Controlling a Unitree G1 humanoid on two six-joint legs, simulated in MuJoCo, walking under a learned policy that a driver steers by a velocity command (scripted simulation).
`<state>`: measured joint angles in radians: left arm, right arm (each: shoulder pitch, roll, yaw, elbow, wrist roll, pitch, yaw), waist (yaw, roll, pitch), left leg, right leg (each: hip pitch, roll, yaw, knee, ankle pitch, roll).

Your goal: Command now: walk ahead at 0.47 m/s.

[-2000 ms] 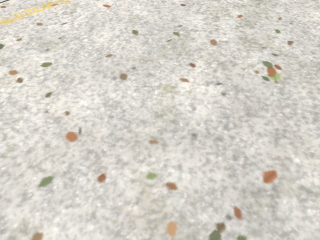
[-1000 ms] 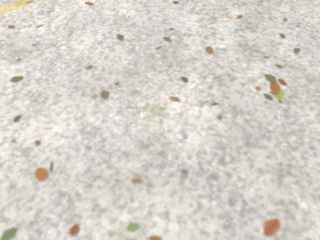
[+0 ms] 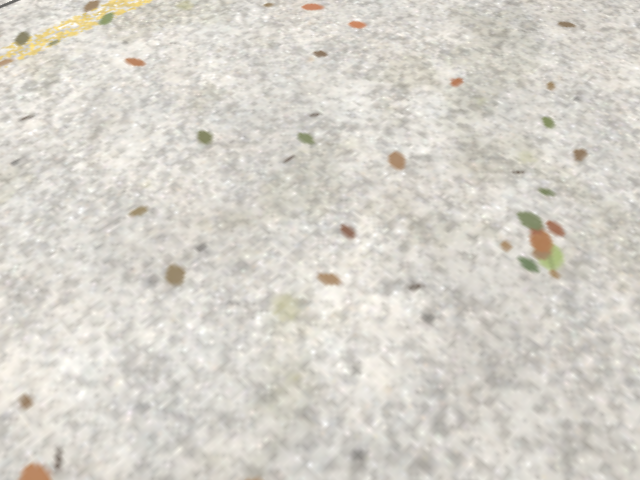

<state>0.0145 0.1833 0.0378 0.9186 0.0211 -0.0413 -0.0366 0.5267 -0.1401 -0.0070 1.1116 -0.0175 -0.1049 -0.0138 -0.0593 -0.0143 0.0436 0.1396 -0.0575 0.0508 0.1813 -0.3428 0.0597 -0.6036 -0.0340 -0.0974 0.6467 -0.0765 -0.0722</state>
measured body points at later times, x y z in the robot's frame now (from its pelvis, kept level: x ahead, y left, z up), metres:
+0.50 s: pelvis +0.27 -0.02 +0.01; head +0.30 -0.02 +0.46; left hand +0.19 +0.20 -0.14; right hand +0.43 -0.24 -0.12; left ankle +0.44 +0.12 -0.68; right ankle +0.18 -0.08 -0.73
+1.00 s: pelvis +0.55 +0.03 +0.01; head +0.57 +0.04 +0.46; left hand +0.68 +0.26 -0.12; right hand +0.48 -0.20 -0.13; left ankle +0.49 +0.09 -0.73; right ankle +0.69 -0.12 -0.67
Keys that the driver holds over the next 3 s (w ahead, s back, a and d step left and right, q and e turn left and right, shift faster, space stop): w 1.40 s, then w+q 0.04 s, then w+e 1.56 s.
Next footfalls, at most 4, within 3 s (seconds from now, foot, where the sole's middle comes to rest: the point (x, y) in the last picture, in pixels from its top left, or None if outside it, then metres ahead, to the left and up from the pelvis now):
0.08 right None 0.22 -0.09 -0.77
0.64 left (272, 449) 0.53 0.09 -0.77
1.20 right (342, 316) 0.84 -0.08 -0.77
1.76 left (269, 221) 1.15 0.10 -0.77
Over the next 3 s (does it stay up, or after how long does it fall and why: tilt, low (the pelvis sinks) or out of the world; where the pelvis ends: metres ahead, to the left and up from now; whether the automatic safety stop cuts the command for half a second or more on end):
stays up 1.58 -0.24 0.00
